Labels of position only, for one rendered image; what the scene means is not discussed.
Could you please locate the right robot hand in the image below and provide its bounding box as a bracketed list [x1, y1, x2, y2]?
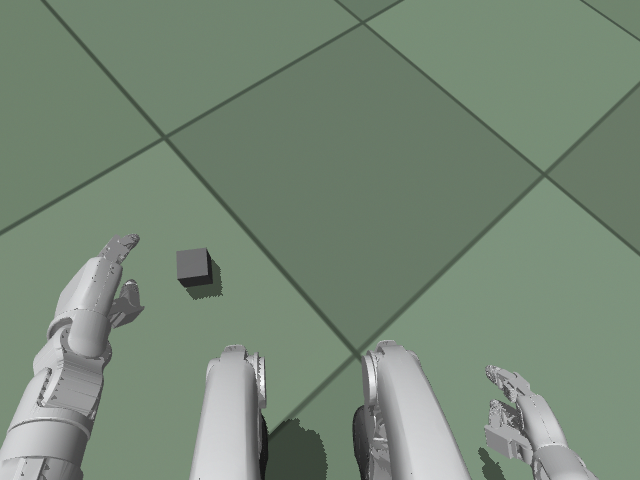
[484, 365, 569, 468]

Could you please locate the cube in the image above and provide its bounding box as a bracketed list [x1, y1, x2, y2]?
[176, 248, 213, 288]

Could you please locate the right robot foot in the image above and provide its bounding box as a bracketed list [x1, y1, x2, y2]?
[353, 405, 370, 480]

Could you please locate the left robot hand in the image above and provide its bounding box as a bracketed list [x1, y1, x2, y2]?
[54, 234, 145, 329]

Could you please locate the right robot arm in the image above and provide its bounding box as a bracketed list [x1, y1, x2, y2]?
[532, 445, 599, 480]

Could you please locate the left robot arm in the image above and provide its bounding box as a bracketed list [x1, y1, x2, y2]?
[0, 310, 112, 480]

